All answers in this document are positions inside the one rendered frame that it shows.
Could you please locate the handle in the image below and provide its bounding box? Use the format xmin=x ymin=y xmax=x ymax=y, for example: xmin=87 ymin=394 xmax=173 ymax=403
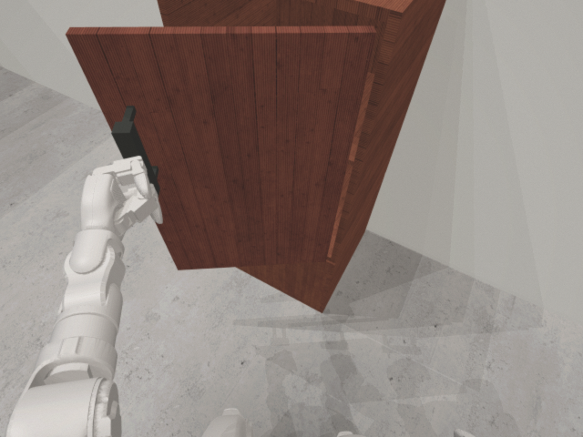
xmin=111 ymin=106 xmax=160 ymax=196

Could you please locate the left robot shin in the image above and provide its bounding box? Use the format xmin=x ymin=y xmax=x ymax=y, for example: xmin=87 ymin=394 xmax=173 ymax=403
xmin=222 ymin=409 xmax=241 ymax=416

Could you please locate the cupboard door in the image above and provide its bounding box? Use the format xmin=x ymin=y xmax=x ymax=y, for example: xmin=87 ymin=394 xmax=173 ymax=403
xmin=66 ymin=25 xmax=376 ymax=270

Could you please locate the robot left thigh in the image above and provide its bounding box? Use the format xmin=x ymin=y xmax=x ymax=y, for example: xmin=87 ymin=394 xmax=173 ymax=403
xmin=200 ymin=415 xmax=253 ymax=437

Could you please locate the robot left upper arm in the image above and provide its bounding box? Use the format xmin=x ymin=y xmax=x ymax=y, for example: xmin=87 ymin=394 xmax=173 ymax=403
xmin=10 ymin=377 xmax=122 ymax=437

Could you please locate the left robot hand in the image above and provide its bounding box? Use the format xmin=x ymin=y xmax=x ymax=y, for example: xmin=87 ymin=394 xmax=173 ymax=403
xmin=80 ymin=156 xmax=163 ymax=241

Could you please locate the robot left forearm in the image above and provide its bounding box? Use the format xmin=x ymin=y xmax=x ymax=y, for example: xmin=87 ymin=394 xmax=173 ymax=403
xmin=5 ymin=229 xmax=126 ymax=437

